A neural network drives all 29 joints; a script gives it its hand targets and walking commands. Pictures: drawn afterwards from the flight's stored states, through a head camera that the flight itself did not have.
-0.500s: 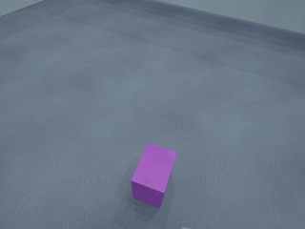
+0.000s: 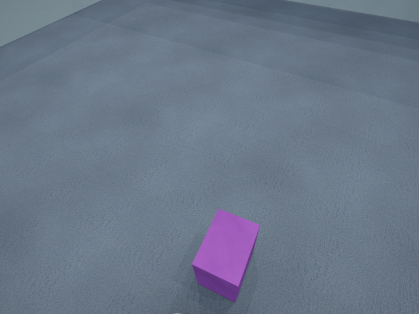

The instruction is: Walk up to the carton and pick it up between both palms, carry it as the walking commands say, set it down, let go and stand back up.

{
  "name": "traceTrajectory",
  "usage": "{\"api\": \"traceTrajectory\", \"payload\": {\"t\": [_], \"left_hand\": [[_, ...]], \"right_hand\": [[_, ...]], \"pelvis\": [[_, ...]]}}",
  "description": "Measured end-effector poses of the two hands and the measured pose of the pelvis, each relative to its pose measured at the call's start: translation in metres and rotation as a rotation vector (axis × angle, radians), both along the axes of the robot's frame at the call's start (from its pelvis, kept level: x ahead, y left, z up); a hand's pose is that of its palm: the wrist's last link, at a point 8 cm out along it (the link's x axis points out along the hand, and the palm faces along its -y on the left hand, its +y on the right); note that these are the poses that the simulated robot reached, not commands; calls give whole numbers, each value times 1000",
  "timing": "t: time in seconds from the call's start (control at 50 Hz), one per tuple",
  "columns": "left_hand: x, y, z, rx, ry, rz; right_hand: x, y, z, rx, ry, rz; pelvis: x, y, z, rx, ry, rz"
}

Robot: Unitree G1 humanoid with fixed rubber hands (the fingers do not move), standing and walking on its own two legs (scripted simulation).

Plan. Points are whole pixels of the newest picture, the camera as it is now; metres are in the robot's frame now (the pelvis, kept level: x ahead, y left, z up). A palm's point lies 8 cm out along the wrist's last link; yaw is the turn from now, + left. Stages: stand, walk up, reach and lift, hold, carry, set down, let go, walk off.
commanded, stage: walk up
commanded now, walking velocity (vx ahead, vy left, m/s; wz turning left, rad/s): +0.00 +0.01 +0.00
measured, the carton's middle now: (227, 256) +0.43 -0.02 -0.63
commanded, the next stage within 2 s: none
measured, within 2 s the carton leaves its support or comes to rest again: neither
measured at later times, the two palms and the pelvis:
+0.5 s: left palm out of the picture +0.05 +0.31 -0.15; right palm out of the picture +0.03 -0.17 -0.14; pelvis +0.03 +0.07 -0.01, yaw -4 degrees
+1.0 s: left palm out of the picture +0.01 +0.24 -0.15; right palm out of the picture +0.02 -0.17 -0.14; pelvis +0.02 +0.04 +0.01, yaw -1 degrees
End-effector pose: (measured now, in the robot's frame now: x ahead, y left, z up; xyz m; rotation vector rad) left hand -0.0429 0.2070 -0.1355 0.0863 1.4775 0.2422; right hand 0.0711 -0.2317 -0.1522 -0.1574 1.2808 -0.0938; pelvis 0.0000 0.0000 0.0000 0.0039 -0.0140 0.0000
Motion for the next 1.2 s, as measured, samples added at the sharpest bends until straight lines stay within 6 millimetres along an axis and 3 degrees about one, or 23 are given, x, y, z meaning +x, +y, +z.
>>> {"api": "traceTrajectory", "payload": {"t": [0.06, 0.14, 0.22, 0.3, 0.4, 0.48, 0.56, 0.64, 0.72, 0.82, 1.0, 1.2], "left_hand": [[0, 3, -17, -38, 10, 36], [10, 5, -23, -67, -4, 17], [27, 10, -23, -75, -17, -28], [41, 35, -21, -28, -37, -41], [58, 78, -22, 16, -24, -69], [83, 100, -20, 37, -39, -116], [105, 105, -16, 37, -65, -165], [113, 98, -15, 30, -76, -195], [108, 80, -13, 8, -82, -194], [92, 59, -8, -25, -90, -144], [50, 33, -13, -64, -25, -96], [20, 9, -11, -86, 33, -53]], "right_hand": [[21, 15, 2, -18, -37, 21], [34, 30, 13, -23, -72, 12], [34, 36, 16, -20, -83, -19], [24, 36, 8, -39, -46, -37], [1, 47, 3, -62, -3, -80], [-33, 61, 7, -63, 45, -138], [-69, 73, 10, -51, 118, -176], [-90, 82, 7, -20, 168, -200], [-96, 86, 2, 16, 183, -202], [-83, 87, 4, 41, 158, -167], [-52, 62, 10, 2, 87, -128], [-50, 52, 7, 4, 119, -105]], "pelvis": [[7, 7, -7, -15, -9, 14], [13, 11, -5, -6, -25, -26], [17, 18, -3, -8, -15, -20], [20, 34, -7, -11, -10, -18], [28, 57, -11, -1, -3, -40], [29, 64, -8, 13, -13, -70], [26, 66, -4, 18, -16, -71], [22, 65, -4, 33, -13, -72], [20, 62, -2, 21, -22, -64], [24, 55, 4, 1, -34, -45], [25, 42, 5, -2, -53, -24], [25, 31, 5, -1, -38, -13]]}}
